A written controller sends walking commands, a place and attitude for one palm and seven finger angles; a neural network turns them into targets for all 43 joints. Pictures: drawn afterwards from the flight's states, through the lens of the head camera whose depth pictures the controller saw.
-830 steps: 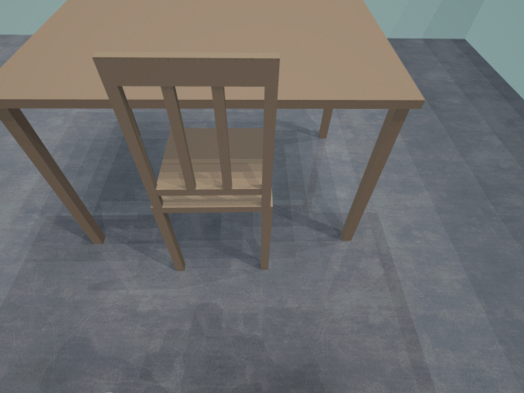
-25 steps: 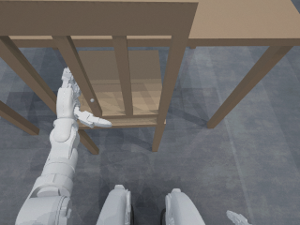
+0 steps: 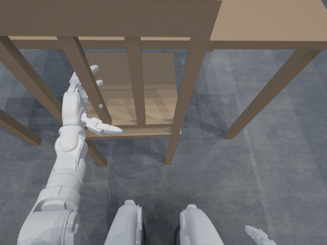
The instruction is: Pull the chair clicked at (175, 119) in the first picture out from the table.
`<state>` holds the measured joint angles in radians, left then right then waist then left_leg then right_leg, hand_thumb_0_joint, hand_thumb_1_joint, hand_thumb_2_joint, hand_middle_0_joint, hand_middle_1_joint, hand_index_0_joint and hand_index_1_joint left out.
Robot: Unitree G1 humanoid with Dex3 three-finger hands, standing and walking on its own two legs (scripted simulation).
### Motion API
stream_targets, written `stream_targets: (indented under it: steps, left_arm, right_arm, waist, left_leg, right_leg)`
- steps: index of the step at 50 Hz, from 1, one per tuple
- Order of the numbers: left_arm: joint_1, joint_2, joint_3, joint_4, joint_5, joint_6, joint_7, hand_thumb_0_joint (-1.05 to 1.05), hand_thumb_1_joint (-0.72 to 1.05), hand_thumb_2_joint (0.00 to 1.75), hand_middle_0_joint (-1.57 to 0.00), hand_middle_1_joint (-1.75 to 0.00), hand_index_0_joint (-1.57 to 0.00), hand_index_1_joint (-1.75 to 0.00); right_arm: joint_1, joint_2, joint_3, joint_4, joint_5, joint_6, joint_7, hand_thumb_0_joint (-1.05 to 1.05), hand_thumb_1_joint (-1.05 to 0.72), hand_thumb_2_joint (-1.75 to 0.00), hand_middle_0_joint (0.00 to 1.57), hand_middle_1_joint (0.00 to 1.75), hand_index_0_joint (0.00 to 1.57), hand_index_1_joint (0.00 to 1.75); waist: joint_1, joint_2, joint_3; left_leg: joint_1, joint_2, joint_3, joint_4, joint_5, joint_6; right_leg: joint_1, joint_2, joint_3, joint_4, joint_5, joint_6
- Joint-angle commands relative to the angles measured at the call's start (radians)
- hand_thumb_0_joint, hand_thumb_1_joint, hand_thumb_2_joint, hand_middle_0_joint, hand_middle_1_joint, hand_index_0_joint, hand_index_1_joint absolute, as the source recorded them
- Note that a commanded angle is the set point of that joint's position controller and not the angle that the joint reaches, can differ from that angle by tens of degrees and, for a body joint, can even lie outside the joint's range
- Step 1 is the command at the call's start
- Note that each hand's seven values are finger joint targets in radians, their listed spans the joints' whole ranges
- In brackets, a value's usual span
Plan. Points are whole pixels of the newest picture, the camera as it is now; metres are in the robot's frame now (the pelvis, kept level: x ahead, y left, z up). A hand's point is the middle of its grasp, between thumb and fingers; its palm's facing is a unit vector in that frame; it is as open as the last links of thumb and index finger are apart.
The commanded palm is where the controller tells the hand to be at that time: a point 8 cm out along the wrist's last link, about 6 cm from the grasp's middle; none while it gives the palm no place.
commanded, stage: hook a spindle and tug to test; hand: left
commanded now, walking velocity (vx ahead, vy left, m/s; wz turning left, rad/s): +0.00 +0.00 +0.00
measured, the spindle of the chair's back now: (93, 91) +0.47 +0.17 +0.04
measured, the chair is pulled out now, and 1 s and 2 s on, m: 0.00 0.02 0.11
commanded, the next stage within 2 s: step backward, pulling the chair out in 1.12 s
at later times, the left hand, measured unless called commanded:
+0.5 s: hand (101, 105) +0.44 +0.15 +0.02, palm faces +0.05 -1.00 -0.04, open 5.6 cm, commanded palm +0.41 +0.19 +0.02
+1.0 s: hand (101, 112) +0.42 +0.15 +0.02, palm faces +0.04 -1.00 -0.03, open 5.6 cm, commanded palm +0.39 +0.19 +0.02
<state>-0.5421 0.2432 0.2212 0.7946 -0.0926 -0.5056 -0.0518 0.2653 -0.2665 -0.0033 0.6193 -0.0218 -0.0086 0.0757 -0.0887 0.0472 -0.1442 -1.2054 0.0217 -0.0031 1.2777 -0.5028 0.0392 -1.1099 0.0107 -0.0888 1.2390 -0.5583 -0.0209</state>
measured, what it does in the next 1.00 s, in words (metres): stands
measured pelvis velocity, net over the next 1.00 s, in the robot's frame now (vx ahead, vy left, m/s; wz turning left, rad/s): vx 0.02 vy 0.00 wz -0.01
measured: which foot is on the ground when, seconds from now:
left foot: down 0.00-1.00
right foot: down 0.00-1.00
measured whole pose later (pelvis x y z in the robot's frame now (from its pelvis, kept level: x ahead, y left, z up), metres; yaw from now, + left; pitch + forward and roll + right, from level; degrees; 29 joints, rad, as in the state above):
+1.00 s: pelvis +0.02 +0.00 +0.01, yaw -1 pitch +24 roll -3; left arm -0.37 0.21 0.18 0.62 -0.12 -0.47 -0.04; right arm 0.26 -0.26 -0.01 0.58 -0.01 0.01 0.09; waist -0.08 0.04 -0.15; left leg -1.14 0.03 0.01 1.24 -0.52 0.04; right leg -1.05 0.02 -0.07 1.20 -0.57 -0.02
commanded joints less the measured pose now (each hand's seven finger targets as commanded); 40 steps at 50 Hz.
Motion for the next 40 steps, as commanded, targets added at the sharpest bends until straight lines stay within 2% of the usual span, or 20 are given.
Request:
stream_targets:
  steps: [1,3,4,6,9,11,12,14,16,20,21,26,27,29,30,31,32,35,37,40]
  left_arm:
    - [-0.316,0.133,0.014,-0.209,0.002,-0.071,0.001,0.0,-0.22,0.42,-0.41,-1.18,-0.41,-1.18]
    - [-0.31,0.137,0.025,-0.169,0.002,-0.061,0.004,0.0,-0.11,0.47,-0.45,-1.29,-0.45,-1.29]
    - [-0.32,0.122,0.012,-0.173,-0.001,-0.059,0.002,0.0,-0.05,0.49,-0.46,-1.34,-0.46,-1.34]
    - [-0.33,0.146,0.031,-0.199,0.001,-0.066,0.005,0.0,0.06,0.54,-0.5,-1.45,-0.5,-1.45]
    - [-0.332,0.129,0.018,-0.211,0.0,-0.075,0.013,0.0,0.23,0.61,-0.5,-1.45,-0.5,-1.45]
    - [-0.326,0.146,0.031,-0.211,0.005,-0.082,0.016,0.0,0.34,0.66,-0.5,-1.45,-0.5,-1.45]
    - [-0.332,0.122,0.005,-0.205,0.008,-0.082,0.014,0.0,0.4,0.68,-0.5,-1.45,-0.5,-1.45]
    - [-0.337,0.124,0.008,-0.189,0.007,-0.08,0.013,0.0,0.51,0.73,-0.5,-1.45,-0.5,-1.45]
    - [-0.339,0.146,0.025,-0.212,0.008,-0.081,0.011,0.0,0.62,0.78,-0.5,-1.45,-0.5,-1.45]
    - [-0.335,0.12,0.003,-0.183,0.006,-0.069,0.004,0.0,0.84,0.88,-0.5,-1.45,-0.5,-1.45]
    - [-0.335,0.134,0.021,-0.178,0.003,-0.066,0.005,0.0,0.9,0.9,-0.5,-1.45,-0.5,-1.45]
    - [-0.273,0.124,0.015,-0.209,-0.002,-0.066,0.001,0.0,0.9,0.9,-0.5,-1.45,-0.5,-1.45]
    - [-0.251,0.128,0.024,-0.199,-0.006,-0.062,0.002,0.0,0.9,0.9,-0.5,-1.45,-0.5,-1.45]
    - [-0.242,0.141,0.026,-0.238,-0.002,-0.068,0.005,0.0,0.9,0.9,-0.5,-1.45,-0.5,-1.45]
    - [-0.234,0.137,0.017,-0.257,0.004,-0.072,0.004,0.0,0.9,0.9,-0.5,-1.45,-0.5,-1.45]
    - [-0.206,0.144,0.027,-0.257,0.005,-0.069,0.006,0.0,0.9,0.9,-0.5,-1.45,-0.5,-1.45]
    - [-0.188,0.114,-0.001,-0.251,0.003,-0.066,0.003,0.0,0.9,0.9,-0.5,-1.45,-0.5,-1.45]
    - [-0.164,0.154,0.039,-0.233,0.003,-0.062,0.003,0.0,0.9,0.9,-0.5,-1.45,-0.5,-1.45]
    - [-0.161,0.135,0.021,-0.271,-0.001,-0.067,-0.002,0.0,0.9,0.9,-0.5,-1.45,-0.5,-1.45]
    - [-0.07,0.14,0.03,-0.313,-0.011,-0.061,-0.007,0.0,0.9,0.9,-0.5,-1.45,-0.5,-1.45]
  right_arm:
    - [0.107,-0.167,-0.065,-0.073,0.002,-0.025,-0.009,0.0,-0.9,-0.9,0.2,0.3,0.2,0.3]
    - [0.106,-0.169,-0.065,-0.068,0.004,-0.02,-0.012,0.0,-0.9,-0.9,0.2,0.3,0.2,0.3]
    - [0.104,-0.167,-0.064,-0.071,0.004,-0.02,-0.011,0.0,-0.9,-0.9,0.2,0.3,0.2,0.3]
    - [0.101,-0.167,-0.063,-0.076,0.004,-0.023,-0.012,0.0,-0.9,-0.9,0.2,0.3,0.2,0.3]
    - [0.099,-0.163,-0.063,-0.075,0.001,-0.024,-0.011,0.0,-0.9,-0.9,0.2,0.3,0.2,0.3]
    - [0.103,-0.167,-0.064,-0.075,0.0,-0.026,-0.011,0.0,-0.9,-0.9,0.2,0.3,0.2,0.3]
    - [0.101,-0.163,-0.063,-0.073,0.001,-0.025,-0.01,0.0,-0.9,-0.9,0.2,0.3,0.2,0.3]
    - [0.102,-0.164,-0.063,-0.069,0.001,-0.025,-0.01,0.0,-0.9,-0.9,0.2,0.3,0.2,0.3]
    - [0.104,-0.168,-0.064,-0.073,0.0,-0.025,-0.009,0.0,-0.9,-0.9,0.2,0.3,0.2,0.3]
    - [0.107,-0.167,-0.064,-0.071,0.003,-0.022,-0.01,0.0,-0.9,-0.9,0.2,0.3,0.2,0.3]
    - [0.106,-0.168,-0.064,-0.07,0.002,-0.021,-0.01,0.0,-0.9,-0.9,0.2,0.3,0.2,0.3]
    - [0.103,-0.164,-0.065,-0.085,0.002,-0.02,-0.006,0.0,-0.9,-0.9,0.2,0.3,0.2,0.3]
    - [0.103,-0.164,-0.065,-0.084,0.002,-0.017,-0.006,0.0,-0.9,-0.9,0.2,0.3,0.2,0.3]
    - [0.1,-0.165,-0.066,-0.089,0.003,-0.015,-0.005,0.0,-0.9,-0.9,0.2,0.3,0.2,0.3]
    - [0.098,-0.164,-0.066,-0.096,0.003,-0.017,-0.004,0.0,-0.9,-0.9,0.2,0.3,0.2,0.3]
    - [0.098,-0.162,-0.065,-0.097,0.002,-0.015,-0.001,0.0,-0.9,-0.9,0.2,0.3,0.2,0.3]
    - [0.092,-0.158,-0.063,-0.099,0.004,-0.014,0.001,0.0,-0.9,-0.9,0.2,0.3,0.2,0.3]
    - [0.088,-0.161,-0.061,-0.105,0.006,-0.011,-0.001,0.0,-0.9,-0.9,0.2,0.3,0.2,0.3]
    - [0.087,-0.155,-0.061,-0.109,0.005,-0.012,0.0,0.0,-0.9,-0.9,0.2,0.3,0.2,0.3]
    - [0.086,-0.16,-0.067,-0.124,0.008,-0.013,0.003,0.0,-0.9,-0.9,0.2,0.3,0.2,0.3]
  waist:
    - [-0.029,0.032,-0.489]
    - [-0.034,-0.008,-0.45]
    - [-0.035,0.009,-0.445]
    - [-0.023,0.042,-0.462]
    - [-0.027,0.037,-0.474]
    - [-0.023,0.038,-0.488]
    - [-0.031,0.027,-0.472]
    - [-0.032,0.028,-0.462]
    - [-0.023,0.059,-0.491]
    - [-0.032,0.038,-0.473]
    - [-0.031,0.031,-0.468]
    - [-0.015,0.043,-0.501]
    - [-0.014,0.014,-0.491]
    - [-0.008,0.018,-0.498]
    - [-0.004,0.052,-0.514]
    - [0.003,0.039,-0.506]
    - [-0.003,0.035,-0.485]
    - [0.003,0.005,-0.453]
    - [0.005,0.016,-0.469]
    - [0.025,0.042,-0.506]
  left_leg:
    - [0.464,-0.017,-0.08,-0.131,0.352,-0.019]
    - [0.422,-0.019,-0.075,-0.133,0.309,-0.015]
    - [0.415,-0.023,-0.072,-0.134,0.291,-0.014]
    - [0.437,-0.023,-0.072,-0.137,0.302,-0.017]
    - [0.448,-0.023,-0.073,-0.136,0.302,-0.017]
    - [0.453,-0.021,-0.078,-0.135,0.317,-0.018]
    - [0.45,-0.019,-0.08,-0.136,0.307,-0.019]
    - [0.433,-0.022,-0.075,-0.134,0.289,-0.016]
    - [0.457,-0.022,-0.076,-0.132,0.32,-0.018]
    - [0.451,-0.02,-0.079,-0.133,0.321,-0.018]
    - [0.439,-0.021,-0.075,-0.132,0.315,-0.016]
    - [0.466,-0.022,-0.074,-0.138,0.352,-0.019]
    - [0.45,-0.022,-0.071,-0.138,0.347,-0.018]
    - [0.451,-0.021,-0.071,-0.139,0.346,-0.017]
    - [0.472,-0.021,-0.071,-0.139,0.368,-0.019]
    - [0.475,-0.02,-0.07,-0.142,0.372,-0.02]
    - [0.463,-0.022,-0.066,-0.143,0.36,-0.019]
    - [0.403,-0.025,-0.056,-0.141,0.332,-0.013]
    - [0.413,-0.025,-0.055,-0.141,0.345,-0.014]
    - [0.472,-0.02,-0.058,-0.145,0.424,-0.02]
  right_leg:
    - [0.123,0.032,0.046,-0.163,0.311,-0.017]
    - [0.127,0.032,0.049,-0.172,0.289,-0.015]
    - [0.125,0.032,0.052,-0.177,0.275,-0.014]
    - [0.126,0.03,0.053,-0.174,0.276,-0.018]
    - [0.127,0.032,0.052,-0.176,0.276,-0.017]
    - [0.125,0.032,0.05,-0.167,0.282,-0.018]
    - [0.116,0.032,0.047,-0.166,0.275,-0.017]
    - [0.121,0.033,0.052,-0.173,0.266,-0.017]
    - [0.123,0.032,0.052,-0.167,0.284,-0.02]
    - [0.114,0.033,0.047,-0.165,0.285,-0.019]
    - [0.121,0.032,0.049,-0.168,0.286,-0.018]
    - [0.147,0.032,0.049,-0.169,0.317,-0.019]
    - [0.161,0.033,0.049,-0.171,0.322,-0.018]
    - [0.164,0.033,0.052,-0.168,0.324,-0.017]
    - [0.158,0.032,0.051,-0.161,0.331,-0.02]
    - [0.165,0.032,0.05,-0.165,0.337,-0.02]
    - [0.166,0.033,0.051,-0.17,0.334,-0.019]
    - [0.192,0.035,0.059,-0.169,0.335,-0.02]
    - [0.206,0.033,0.06,-0.166,0.352,-0.018]
    - [0.213,0.033,0.055,-0.16,0.397,-0.022]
